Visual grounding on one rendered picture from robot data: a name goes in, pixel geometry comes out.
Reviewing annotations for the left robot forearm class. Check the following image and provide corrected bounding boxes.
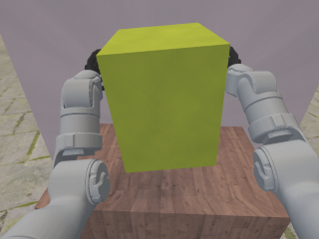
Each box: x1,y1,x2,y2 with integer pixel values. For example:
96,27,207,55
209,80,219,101
48,70,103,198

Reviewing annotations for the right robot upper arm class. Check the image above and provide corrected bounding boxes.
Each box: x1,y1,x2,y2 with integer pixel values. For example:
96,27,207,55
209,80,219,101
252,139,319,239

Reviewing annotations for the carton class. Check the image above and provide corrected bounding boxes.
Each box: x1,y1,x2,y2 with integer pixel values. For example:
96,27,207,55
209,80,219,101
96,22,230,173

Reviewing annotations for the left robot upper arm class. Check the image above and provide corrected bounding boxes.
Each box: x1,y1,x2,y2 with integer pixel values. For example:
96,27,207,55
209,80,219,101
0,158,111,239

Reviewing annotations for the right robot hand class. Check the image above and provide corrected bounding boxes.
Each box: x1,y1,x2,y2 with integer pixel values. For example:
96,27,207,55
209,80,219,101
227,47,241,69

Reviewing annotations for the pedestal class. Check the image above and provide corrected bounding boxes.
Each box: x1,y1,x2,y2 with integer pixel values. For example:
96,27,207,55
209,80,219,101
34,123,291,239

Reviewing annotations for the left robot hand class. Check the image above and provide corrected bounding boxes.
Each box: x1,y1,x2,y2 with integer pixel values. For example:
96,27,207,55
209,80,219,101
85,49,105,91

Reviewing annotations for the right robot forearm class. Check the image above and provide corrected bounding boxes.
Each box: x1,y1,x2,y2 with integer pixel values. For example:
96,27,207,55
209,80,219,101
225,64,319,162

